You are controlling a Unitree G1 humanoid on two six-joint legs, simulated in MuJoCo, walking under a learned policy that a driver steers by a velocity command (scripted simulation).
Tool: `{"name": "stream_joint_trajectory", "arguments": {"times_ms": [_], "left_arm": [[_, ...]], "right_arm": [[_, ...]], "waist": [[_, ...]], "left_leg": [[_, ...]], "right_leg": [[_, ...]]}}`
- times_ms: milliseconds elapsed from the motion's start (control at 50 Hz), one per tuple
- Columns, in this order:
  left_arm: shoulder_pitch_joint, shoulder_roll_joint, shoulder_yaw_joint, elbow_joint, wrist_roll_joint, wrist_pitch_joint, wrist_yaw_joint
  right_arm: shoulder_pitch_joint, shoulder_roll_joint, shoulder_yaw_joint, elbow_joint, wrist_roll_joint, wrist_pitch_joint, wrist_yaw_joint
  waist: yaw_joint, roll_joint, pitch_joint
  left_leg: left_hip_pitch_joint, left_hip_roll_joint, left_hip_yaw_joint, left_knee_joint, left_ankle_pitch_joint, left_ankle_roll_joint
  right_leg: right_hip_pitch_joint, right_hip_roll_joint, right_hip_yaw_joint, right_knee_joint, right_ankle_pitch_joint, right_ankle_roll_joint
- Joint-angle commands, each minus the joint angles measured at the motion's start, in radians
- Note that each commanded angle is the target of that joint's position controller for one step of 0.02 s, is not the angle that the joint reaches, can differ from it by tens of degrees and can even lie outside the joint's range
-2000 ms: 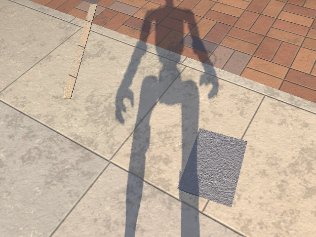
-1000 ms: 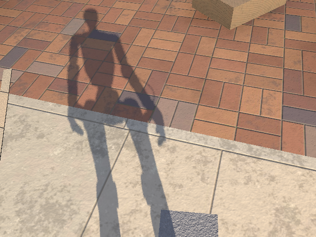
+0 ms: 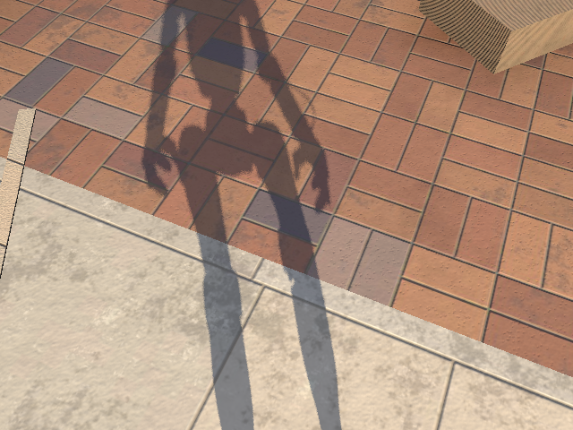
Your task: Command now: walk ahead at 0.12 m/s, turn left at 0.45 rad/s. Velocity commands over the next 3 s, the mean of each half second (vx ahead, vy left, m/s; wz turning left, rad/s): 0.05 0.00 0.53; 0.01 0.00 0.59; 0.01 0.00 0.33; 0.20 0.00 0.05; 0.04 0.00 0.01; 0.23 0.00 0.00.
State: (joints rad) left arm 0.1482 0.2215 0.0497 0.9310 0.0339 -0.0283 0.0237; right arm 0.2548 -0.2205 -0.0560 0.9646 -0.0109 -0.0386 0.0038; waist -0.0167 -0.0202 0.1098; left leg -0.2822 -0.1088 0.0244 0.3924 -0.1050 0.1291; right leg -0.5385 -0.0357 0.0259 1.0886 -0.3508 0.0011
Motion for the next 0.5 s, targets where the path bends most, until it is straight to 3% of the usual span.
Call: {"name": "stream_joint_trajectory", "arguments": {"times_ms": [20, 100, 160, 300, 340, 380, 400, 420, 440, 460, 480, 500], "left_arm": [[0.123, 0.067, 0.017, -0.019, 0.000, 0.032, 0.006], [0.006, 0.089, 0.023, -0.068, -0.006, 0.048, 0.008], [-0.049, 0.094, 0.022, -0.097, -0.012, 0.050, 0.013], [-0.077, 0.104, 0.011, -0.148, -0.036, 0.035, 0.025], [-0.048, 0.113, 0.009, -0.156, -0.044, 0.028, 0.027], [0.021, 0.116, 0.007, -0.151, -0.047, 0.019, 0.031], [0.069, 0.129, 0.009, -0.144, -0.039, 0.012, 0.035], [0.061, 0.194, 0.022, -0.153, -0.022, 0.009, 0.046], [-0.020, 0.280, 0.032, -0.199, -0.017, 0.017, 0.048], [0.012, 0.250, 0.032, -0.191, -0.012, 0.026, 0.040], [-0.005, 0.182, 0.013, -0.202, -0.020, 0.027, 0.033], [-0.045, 0.148, 0.004, -0.209, -0.022, 0.028, 0.028]], "right_arm": [[0.013, -0.159, -0.034, -0.075, -0.004, 0.002, -0.006], [0.066, -0.168, -0.043, -0.088, -0.002, 0.025, -0.014], [0.094, -0.175, -0.050, -0.096, -0.004, 0.036, -0.021], [0.080, -0.203, -0.066, -0.131, -0.014, 0.058, -0.021], [0.053, -0.210, -0.070, -0.143, -0.011, 0.063, -0.017], [-0.002, -0.212, -0.071, -0.160, -0.001, 0.069, -0.013], [-0.038, -0.202, -0.068, -0.175, 0.009, 0.072, -0.014], [-0.013, -0.142, -0.053, -0.190, 0.014, 0.070, -0.014], [0.061, -0.101, -0.043, -0.205, 0.020, 0.068, -0.020], [0.059, -0.203, -0.066, -0.179, -0.013, 0.074, -0.025], [0.051, -0.219, -0.073, -0.169, -0.018, 0.077, -0.022], [0.050, -0.207, -0.074, -0.158, -0.020, 0.085, -0.016]], "waist": [[0.042, 0.067, -0.171], [-0.001, 0.092, -0.149], [-0.022, 0.102, -0.134], [-0.029, 0.131, -0.148], [-0.016, 0.140, -0.159], [0.028, 0.135, -0.163], [0.055, 0.116, -0.163], [0.022, -0.026, -0.172], [-0.036, -0.212, -0.167], [-0.009, -0.140, -0.178], [-0.027, -0.063, -0.153], [-0.042, -0.038, -0.111]], "left_leg": [[0.039, 0.274, -0.260, -0.110, 0.430, 0.130], [0.088, 0.266, -0.351, -0.132, 0.163, 0.095], [0.138, 0.265, -0.408, -0.119, 0.097, 0.091], [0.181, 0.254, -0.509, -0.032, 0.288, 0.107], [0.185, 0.246, -0.542, -0.011, 0.357, 0.094], [0.143, 0.205, -0.544, 0.020, 0.328, 0.046], [0.067, 0.162, -0.519, 0.058, 0.224, -0.003], [-0.045, 0.073, -0.413, 0.191, -0.072, -0.063], [-0.254, -0.089, -0.197, 0.377, -0.470, -0.109], [-0.237, -0.028, -0.136, 0.589, -0.526, -0.122], [-0.221, 0.003, -0.144, 0.670, -0.472, -0.130], [-0.218, 0.020, -0.140, 0.719, -0.407, -0.142]], "right_leg": [[0.051, 0.000, -0.001, -0.039, 0.048, 0.027], [-0.031, 0.001, 0.025, -0.118, 0.093, 0.047], [-0.062, 0.014, 0.043, -0.177, 0.075, 0.051], [0.044, 0.073, 0.057, -0.332, -0.049, 0.027], [0.113, 0.088, 0.059, -0.419, -0.062, 0.014], [0.251, 0.095, 0.051, -0.610, 0.015, 0.001], [0.373, 0.064, 0.064, -0.761, 0.125, -0.007], [0.479, -0.106, 0.219, -0.868, 0.149, -0.052], [0.557, -0.352, 0.473, -0.869, 0.410, -0.158], [0.469, -0.396, 0.446, -0.814, 0.576, -0.259], [0.433, -0.339, 0.358, -0.802, 0.614, -0.255], [0.397, -0.260, 0.244, -0.792, 0.593, -0.216]]}}
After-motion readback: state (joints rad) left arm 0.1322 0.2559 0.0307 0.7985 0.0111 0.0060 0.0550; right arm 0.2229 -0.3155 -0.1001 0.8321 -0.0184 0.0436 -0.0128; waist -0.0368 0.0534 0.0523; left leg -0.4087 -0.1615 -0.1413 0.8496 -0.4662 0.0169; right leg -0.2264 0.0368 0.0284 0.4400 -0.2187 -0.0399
